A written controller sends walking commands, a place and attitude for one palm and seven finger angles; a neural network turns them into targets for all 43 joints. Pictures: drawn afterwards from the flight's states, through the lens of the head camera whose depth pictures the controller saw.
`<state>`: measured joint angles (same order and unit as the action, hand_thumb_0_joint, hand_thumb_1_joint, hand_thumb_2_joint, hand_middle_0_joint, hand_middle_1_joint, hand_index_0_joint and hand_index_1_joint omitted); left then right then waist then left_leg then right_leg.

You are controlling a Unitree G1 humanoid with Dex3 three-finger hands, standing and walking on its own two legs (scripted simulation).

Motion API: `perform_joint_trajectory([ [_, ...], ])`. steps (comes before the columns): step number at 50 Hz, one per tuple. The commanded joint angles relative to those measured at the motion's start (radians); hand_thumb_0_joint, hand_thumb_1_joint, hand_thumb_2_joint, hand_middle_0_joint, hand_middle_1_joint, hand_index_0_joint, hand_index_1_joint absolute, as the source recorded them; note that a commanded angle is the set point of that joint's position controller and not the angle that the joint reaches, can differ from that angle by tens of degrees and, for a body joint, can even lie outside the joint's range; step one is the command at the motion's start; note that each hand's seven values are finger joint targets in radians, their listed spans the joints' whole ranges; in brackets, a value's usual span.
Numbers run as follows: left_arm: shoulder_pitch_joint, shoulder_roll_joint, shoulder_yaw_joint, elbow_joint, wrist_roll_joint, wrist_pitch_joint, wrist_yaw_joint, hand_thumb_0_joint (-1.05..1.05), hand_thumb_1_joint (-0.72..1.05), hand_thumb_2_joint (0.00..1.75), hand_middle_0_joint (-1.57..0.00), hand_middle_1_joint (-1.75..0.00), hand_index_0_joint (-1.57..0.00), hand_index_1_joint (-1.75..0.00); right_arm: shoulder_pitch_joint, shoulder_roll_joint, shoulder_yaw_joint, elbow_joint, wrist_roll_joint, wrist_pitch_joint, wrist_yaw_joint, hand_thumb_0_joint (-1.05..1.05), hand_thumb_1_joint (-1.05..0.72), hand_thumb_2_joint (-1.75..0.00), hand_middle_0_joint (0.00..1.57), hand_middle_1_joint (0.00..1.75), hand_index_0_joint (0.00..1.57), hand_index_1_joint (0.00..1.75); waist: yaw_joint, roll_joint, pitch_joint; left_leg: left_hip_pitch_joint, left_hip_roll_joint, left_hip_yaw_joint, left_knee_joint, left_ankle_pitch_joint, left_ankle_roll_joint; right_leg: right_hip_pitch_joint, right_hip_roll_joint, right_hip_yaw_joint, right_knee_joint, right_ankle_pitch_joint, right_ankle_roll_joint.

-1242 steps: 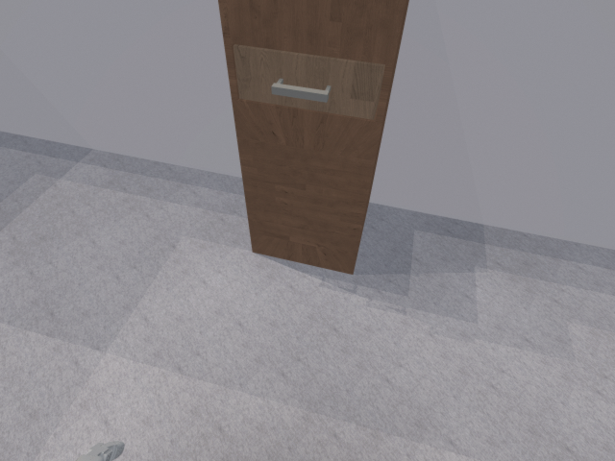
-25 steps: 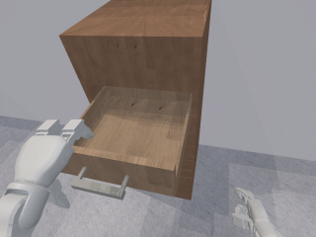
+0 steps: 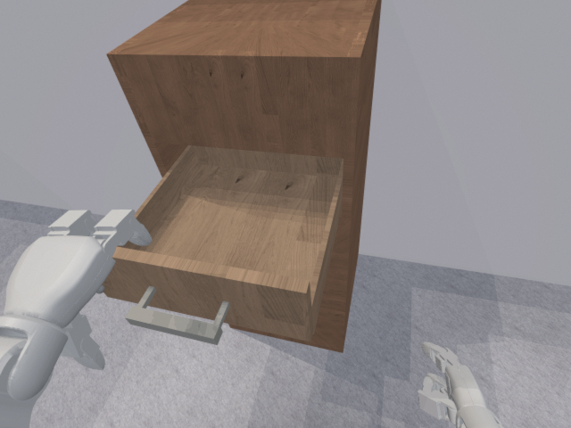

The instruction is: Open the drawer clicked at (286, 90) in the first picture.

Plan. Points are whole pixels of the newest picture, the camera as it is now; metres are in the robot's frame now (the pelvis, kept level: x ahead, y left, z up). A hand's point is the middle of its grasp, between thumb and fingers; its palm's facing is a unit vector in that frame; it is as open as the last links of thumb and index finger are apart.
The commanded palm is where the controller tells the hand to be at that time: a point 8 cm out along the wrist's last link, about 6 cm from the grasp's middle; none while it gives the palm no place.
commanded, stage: draw the hand back to the body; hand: left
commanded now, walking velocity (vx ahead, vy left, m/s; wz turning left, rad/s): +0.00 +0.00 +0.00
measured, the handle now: (179, 312) +0.26 +0.22 +0.01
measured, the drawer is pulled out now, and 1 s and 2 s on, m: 0.29 0.29 0.29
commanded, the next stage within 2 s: step back with the hand held close in 1.32 s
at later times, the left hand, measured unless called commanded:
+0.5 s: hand (108, 280) +0.21 +0.22 +0.18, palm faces +0.38 -0.80 -0.47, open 13.6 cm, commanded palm +0.16 +0.26 +0.20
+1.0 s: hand (105, 266) +0.23 +0.23 +0.18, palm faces +0.41 -0.80 -0.43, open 9.7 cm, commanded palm +0.17 +0.28 +0.20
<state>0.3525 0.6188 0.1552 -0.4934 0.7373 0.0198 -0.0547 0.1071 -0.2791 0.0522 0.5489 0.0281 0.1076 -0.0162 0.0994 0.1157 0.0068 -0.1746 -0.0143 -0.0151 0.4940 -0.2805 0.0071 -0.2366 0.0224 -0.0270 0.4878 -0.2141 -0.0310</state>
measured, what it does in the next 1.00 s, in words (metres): stands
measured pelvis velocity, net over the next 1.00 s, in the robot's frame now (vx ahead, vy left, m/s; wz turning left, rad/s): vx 0.05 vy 0.00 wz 0.02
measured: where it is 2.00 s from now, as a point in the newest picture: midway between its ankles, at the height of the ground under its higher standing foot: outside the picture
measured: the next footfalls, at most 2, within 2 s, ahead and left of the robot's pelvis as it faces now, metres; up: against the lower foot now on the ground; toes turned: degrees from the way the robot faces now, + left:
none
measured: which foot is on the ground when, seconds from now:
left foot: down 0.00-1.00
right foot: down 0.00-1.00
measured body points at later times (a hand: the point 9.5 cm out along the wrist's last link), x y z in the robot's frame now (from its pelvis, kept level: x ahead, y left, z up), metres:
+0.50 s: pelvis +0.02 +0.00 +0.00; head +0.02 -0.02 +0.45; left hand +0.19 +0.27 +0.20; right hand +0.22 -0.21 -0.08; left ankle -0.01 +0.12 -0.74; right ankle +0.03 -0.10 -0.74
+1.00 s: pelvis +0.05 +0.00 +0.00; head +0.05 -0.03 +0.45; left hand +0.20 +0.27 +0.21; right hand +0.26 -0.21 -0.08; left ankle -0.01 +0.12 -0.74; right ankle +0.03 -0.10 -0.74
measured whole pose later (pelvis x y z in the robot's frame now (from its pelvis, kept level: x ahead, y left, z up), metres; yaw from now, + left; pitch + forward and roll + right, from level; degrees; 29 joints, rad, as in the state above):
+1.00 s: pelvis +0.05 +0.00 +0.00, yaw +1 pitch +0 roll +0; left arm 0.57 0.34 0.32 -0.57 -0.07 -0.15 0.11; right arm 0.15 -0.21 0.00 0.63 0.02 -0.15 -0.08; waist 0.05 0.07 -0.01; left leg -0.13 -0.01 -0.04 0.47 -0.33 0.00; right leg -0.18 0.03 -0.05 0.47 -0.28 -0.03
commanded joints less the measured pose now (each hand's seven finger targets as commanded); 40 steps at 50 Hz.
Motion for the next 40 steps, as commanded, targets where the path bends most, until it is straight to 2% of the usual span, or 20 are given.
perform_joint_trajectory([
  [1,-0.096,0.185,0.133,-0.164,-0.012,-0.021,0.017,0.0,-0.5,0.3,-0.3,-1.2,-0.3,-1.2,-0.178,-0.098,-0.047,-0.186,0.001,-0.061,-0.006,0.0,-0.9,-0.9,0.2,0.3,0.2,0.3,-0.004,-0.084,-0.112,-0.062,0.009,0.024,-0.071,0.108,0.01,0.075,-0.041,0.014,-0.094,-0.011,0.03],
  [3,-0.073,0.238,0.19,-0.195,-0.031,-0.03,0.026,0.0,-0.5,0.3,-0.3,-1.2,-0.3,-1.2,-0.193,-0.11,-0.047,-0.199,0.01,-0.073,-0.011,0.0,-0.9,-0.9,0.2,0.3,0.2,0.3,-0.003,-0.053,-0.124,-0.059,0.018,0.022,-0.056,0.094,0.008,0.075,-0.039,0.032,-0.096,-0.011,0.028],
  [4,-0.072,0.223,0.175,-0.211,-0.018,-0.039,0.024,0.0,-0.5,0.3,-0.3,-1.2,-0.3,-1.2,-0.17,-0.099,-0.038,-0.208,-0.002,-0.072,-0.011,0.0,-0.9,-0.9,0.2,0.3,0.2,0.3,0.009,-0.07,-0.17,-0.06,0.009,0.02,-0.051,0.112,0.009,0.093,-0.051,0.018,-0.079,-0.007,0.029],
  [5,-0.034,0.227,0.188,-0.189,-0.017,-0.044,0.03,0.0,-0.5,0.3,-0.3,-1.2,-0.3,-1.2,-0.162,-0.1,-0.047,-0.2,-0.002,-0.07,-0.015,0.0,-0.9,-0.9,0.2,0.3,0.2,0.3,0.004,-0.084,-0.135,-0.065,0.013,0.023,-0.05,0.116,0.009,0.076,-0.049,0.017,-0.081,-0.002,0.028],
  [7,-0.016,0.228,0.204,-0.232,-0.02,-0.058,0.048,0.0,-0.5,0.3,-0.3,-1.2,-0.3,-1.2,-0.157,-0.105,-0.049,-0.213,-0.002,-0.068,-0.018,0.0,-0.9,-0.9,0.2,0.3,0.2,0.3,0.009,-0.079,-0.143,-0.059,0.013,0.024,-0.039,0.122,0.007,0.06,-0.051,0.015,-0.077,0.009,0.03],
  [8,-0.01,0.251,0.233,-0.247,-0.039,-0.062,0.06,0.0,-0.5,0.3,-0.3,-1.2,-0.3,-1.2,-0.17,-0.11,-0.048,-0.214,0.008,-0.078,-0.017,0.0,-0.9,-0.9,0.2,0.3,0.2,0.3,0.002,-0.034,-0.137,-0.063,0.021,0.019,-0.034,0.11,0.002,0.053,-0.045,0.025,-0.081,0.003,0.025],
  [9,-0.018,0.234,0.222,-0.255,-0.032,-0.068,0.064,0.0,-0.5,0.3,-0.3,-1.2,-0.3,-1.2,-0.148,-0.098,-0.044,-0.218,-0.004,-0.077,-0.016,0.0,-0.9,-0.9,0.2,0.3,0.2,0.3,0.01,-0.047,-0.167,-0.056,0.014,0.022,-0.026,0.116,0.005,0.057,-0.054,0.016,-0.072,-0.003,0.026],
  [12,0.048,0.243,0.259,-0.218,-0.034,-0.074,0.085,0.0,-0.5,0.3,-0.3,-1.2,-0.3,-1.2,-0.13,-0.102,-0.059,-0.21,-0.002,-0.069,-0.015,0.0,-0.9,-0.9,0.2,0.3,0.2,0.3,0.009,-0.081,-0.135,-0.071,0.016,0.024,-0.021,0.127,0.005,0.035,-0.05,0.012,-0.064,0.019,0.027],
  [13,0.051,0.266,0.286,-0.221,-0.052,-0.072,0.09,0.0,-0.5,0.3,-0.3,-1.2,-0.3,-1.2,-0.148,-0.107,-0.059,-0.21,0.01,-0.076,-0.012,0.0,-0.9,-0.9,0.2,0.3,0.2,0.3,0.002,-0.042,-0.121,-0.078,0.023,0.021,-0.016,0.115,0.0,0.028,-0.045,0.024,-0.067,0.019,0.021],
  [16,0.087,0.234,0.264,-0.217,-0.052,-0.068,0.087,0.0,-0.5,0.3,-0.3,-1.2,-0.3,-1.2,-0.124,-0.105,-0.067,-0.216,0.003,-0.065,-0.006,0.0,-0.9,-0.9,0.2,0.3,0.2,0.3,0.002,-0.083,-0.139,-0.084,0.019,0.024,-0.012,0.14,0.005,0.029,-0.051,0.006,-0.049,0.047,0.027],
  [17,-0.012,-0.173,0.196,-0.185,-0.702,-0.119,0.118,0.0,-0.47,0.32,-0.3,-1.18,-0.3,-1.18,-0.069,-0.003,-0.072,-0.209,0.013,-0.153,-0.039,0.0,-0.9,-0.9,0.2,0.3,0.2,0.3,-0.1,-0.146,-0.067,-0.019,0.05,0.007,-0.043,0.071,0.021,0.065,-0.031,-0.032,-0.048,0.032,0.011],
  [18,0.032,-0.061,0.25,-0.133,-0.711,-0.149,0.143,0.0,-0.43,0.33,-0.29,-1.15,-0.29,-1.15,-0.061,-0.039,-0.065,-0.167,0.007,-0.209,-0.057,0.0,-0.9,-0.9,0.2,0.3,0.2,0.3,-0.084,-0.184,-0.059,-0.02,0.063,-0.011,-0.057,0.03,0.015,0.049,-0.023,-0.012,-0.048,-0.017,0.009],
  [19,0.071,-0.105,0.223,-0.101,-0.709,-0.155,0.154,0.0,-0.4,0.34,-0.29,-1.13,-0.29,-1.13,-0.055,-0.031,-0.06,-0.159,0.007,-0.228,-0.062,0.0,-0.9,-0.9,0.2,0.3,0.2,0.3,-0.079,-0.136,-0.028,-0.03,0.061,-0.008,-0.065,0.012,0.014,0.034,-0.033,-0.019,-0.056,-0.049,0.011],
  [20,0.074,-0.096,0.252,-0.178,-0.768,-0.173,0.166,0.0,-0.36,0.36,-0.29,-1.11,-0.29,-1.11,-0.054,-0.028,-0.063,-0.159,0.009,-0.238,-0.072,0.0,-0.9,-0.9,0.2,0.3,0.2,0.3,-0.066,-0.179,-0.062,-0.021,0.057,-0.011,-0.074,0.042,0.014,0.07,-0.044,-0.027,-0.071,-0.029,0.016],
  [22,0.026,-0.07,0.259,-0.303,-0.78,-0.219,0.189,0.0,-0.29,0.39,-0.29,-1.07,-0.29,-1.07,-0.062,-0.03,-0.062,-0.152,0.0,-0.285,-0.084,0.0,-0.9,-0.9,0.2,0.3,0.2,0.3,-0.053,-0.106,-0.138,0.021,0.046,0.001,-0.07,0.087,0.014,0.106,-0.057,-0.012,-0.068,0.0,0.02],
  [23,0.031,-0.05,0.275,-0.317,-0.786,-0.228,0.2,0.0,-0.26,0.4,-0.28,-1.04,-0.28,-1.04,-0.073,-0.033,-0.058,-0.134,-0.006,-0.307,-0.087,0.0,-0.9,-0.9,0.2,0.3,0.2,0.3,-0.049,-0.058,-0.134,0.019,0.043,0.002,-0.07,0.087,0.012,0.105,-0.055,-0.005,-0.066,0.004,0.017],
  [24,0.037,-0.104,0.223,-0.34,-0.784,-0.237,0.2,0.0,-0.22,0.42,-0.28,-1.02,-0.28,-1.02,-0.066,-0.017,-0.049,-0.135,-0.01,-0.326,-0.084,0.0,-0.9,-0.9,0.2,0.3,0.2,0.3,-0.048,-0.029,-0.135,0.014,0.042,-0.001,-0.081,0.11,0.011,0.113,-0.06,-0.011,-0.061,0.02,0.012],
  [27,0.058,-0.114,0.218,-0.342,-0.786,-0.238,0.206,0.0,-0.12,0.47,-0.27,-0.95,-0.27,-0.95,-0.06,-0.016,-0.048,-0.109,-0.013,-0.357,-0.077,0.0,-0.9,-0.9,0.2,0.3,0.2,0.3,-0.044,0.033,-0.076,-0.008,0.045,-0.002,-0.088,0.175,0.002,0.117,-0.059,-0.014,-0.059,0.083,0.002],
  [33,0.075,-0.121,0.261,-0.246,-0.8,-0.231,0.196,0.0,0.09,0.55,-0.26,-0.82,-0.26,-0.82,-0.062,-0.013,-0.056,-0.079,-0.012,-0.351,-0.068,0.0,-0.9,-0.9,0.2,0.3,0.2,0.3,-0.043,-0.032,-0.017,-0.024,0.053,-0.001,-0.085,0.24,-0.007,0.118,-0.052,-0.021,-0.071,0.158,0.001],
  [40,0.167,-0.13,0.273,-0.274,-0.813,-0.232,0.179,0.0,0.34,0.66,-0.24,-0.66,-0.24,-0.66,-0.067,-0.015,-0.075,-0.081,-0.007,-0.328,-0.056,0.0,-0.9,-0.9,0.2,0.3,0.2,0.3,-0.042,-0.073,-0.153,0.033,0.055,0.017,-0.052,0.394,-0.003,0.177,-0.064,-0.02,-0.045,0.337,0.013],
])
